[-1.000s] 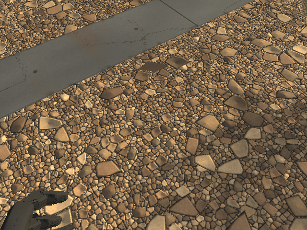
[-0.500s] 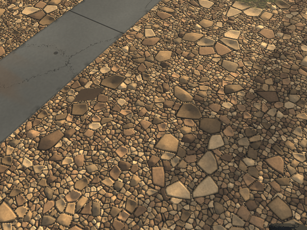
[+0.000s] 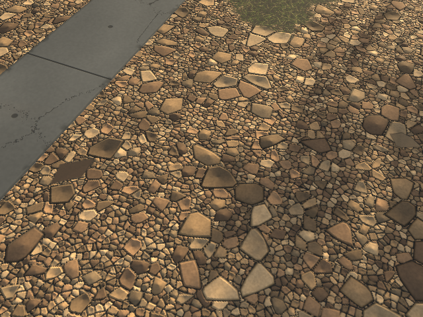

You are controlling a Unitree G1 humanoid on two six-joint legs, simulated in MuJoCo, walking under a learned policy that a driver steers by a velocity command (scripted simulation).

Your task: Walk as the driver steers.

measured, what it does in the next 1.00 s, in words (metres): steps on the spot: right foot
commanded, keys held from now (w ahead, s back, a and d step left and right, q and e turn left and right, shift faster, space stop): shift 1.00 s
